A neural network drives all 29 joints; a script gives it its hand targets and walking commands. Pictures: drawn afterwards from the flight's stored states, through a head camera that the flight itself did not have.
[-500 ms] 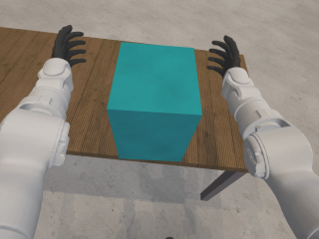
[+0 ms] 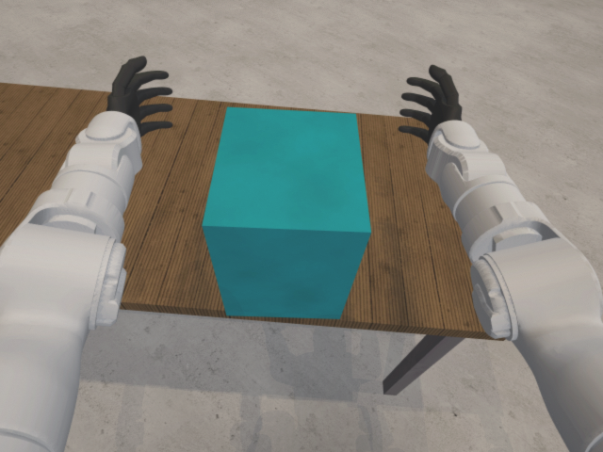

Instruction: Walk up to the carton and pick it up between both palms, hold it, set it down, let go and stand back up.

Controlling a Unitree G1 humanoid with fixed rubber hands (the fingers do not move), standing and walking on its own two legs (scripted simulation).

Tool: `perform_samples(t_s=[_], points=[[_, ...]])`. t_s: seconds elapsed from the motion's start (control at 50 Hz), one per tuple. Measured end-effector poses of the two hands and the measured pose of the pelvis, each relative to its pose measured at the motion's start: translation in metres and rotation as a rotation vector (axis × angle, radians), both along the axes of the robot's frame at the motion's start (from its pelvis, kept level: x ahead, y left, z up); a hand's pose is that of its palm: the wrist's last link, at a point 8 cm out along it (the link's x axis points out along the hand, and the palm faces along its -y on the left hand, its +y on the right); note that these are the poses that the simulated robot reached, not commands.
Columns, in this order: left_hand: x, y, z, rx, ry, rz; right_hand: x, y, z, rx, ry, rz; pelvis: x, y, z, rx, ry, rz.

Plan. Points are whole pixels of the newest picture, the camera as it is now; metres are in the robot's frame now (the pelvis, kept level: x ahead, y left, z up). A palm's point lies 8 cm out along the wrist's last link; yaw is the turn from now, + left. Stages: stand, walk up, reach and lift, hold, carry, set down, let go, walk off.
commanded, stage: set down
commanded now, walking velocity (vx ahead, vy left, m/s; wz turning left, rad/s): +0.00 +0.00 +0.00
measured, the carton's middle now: (287, 220) +0.45 +0.00 +0.00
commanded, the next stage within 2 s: none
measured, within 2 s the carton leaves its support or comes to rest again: neither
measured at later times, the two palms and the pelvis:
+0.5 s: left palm (122, 199) +0.42 +0.22 +0.10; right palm (423, 200) +0.40 -0.18 +0.10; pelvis -0.01 +0.00 +0.00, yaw +1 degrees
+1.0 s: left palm (122, 268) +0.35 +0.22 +0.04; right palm (416, 263) +0.34 -0.17 +0.03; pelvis +0.00 +0.01 +0.00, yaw +1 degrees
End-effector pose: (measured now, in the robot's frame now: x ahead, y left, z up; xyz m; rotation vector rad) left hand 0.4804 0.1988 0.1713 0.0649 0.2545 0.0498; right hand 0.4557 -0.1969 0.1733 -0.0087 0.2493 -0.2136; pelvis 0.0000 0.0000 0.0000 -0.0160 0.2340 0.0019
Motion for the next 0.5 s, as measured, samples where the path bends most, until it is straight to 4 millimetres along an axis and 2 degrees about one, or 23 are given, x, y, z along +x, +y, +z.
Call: perform_samples(t_s=[0.18,0.24,0.5], points=[[-0.03,0.015,-0.045,0.004,0.015,0.02,-0.025,0.011,-0.055,0.015,0.027,0.032,-0.003,-0.004,0.001,0.004,-0.037,0.006],[-0.038,0.02,-0.056,0.0,0.013,0.033,-0.032,0.016,-0.068,0.024,0.028,0.037,-0.005,-0.004,0.0,0.003,-0.03,0.011],[-0.065,0.016,-0.073,-0.011,-0.01,-0.006,-0.057,0.018,-0.074,0.018,-0.003,0.015,-0.009,-0.002,0.0,0.0,-0.079,0.015]])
